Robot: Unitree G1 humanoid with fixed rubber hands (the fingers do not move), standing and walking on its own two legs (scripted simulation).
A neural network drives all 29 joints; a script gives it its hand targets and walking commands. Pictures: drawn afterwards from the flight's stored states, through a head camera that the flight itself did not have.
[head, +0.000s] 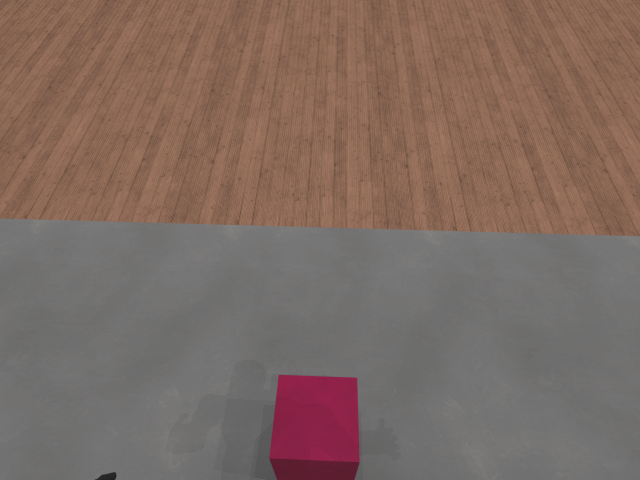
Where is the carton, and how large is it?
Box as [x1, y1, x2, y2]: [269, 375, 359, 479]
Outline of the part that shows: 279,375 269,457 277,479 354,479 359,461 356,378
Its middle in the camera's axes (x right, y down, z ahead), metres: -0.01 +0.53 +1.05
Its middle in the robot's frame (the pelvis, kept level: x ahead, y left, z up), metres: +0.39 +0.03 -0.66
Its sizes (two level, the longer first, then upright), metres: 0.210 0.200 0.250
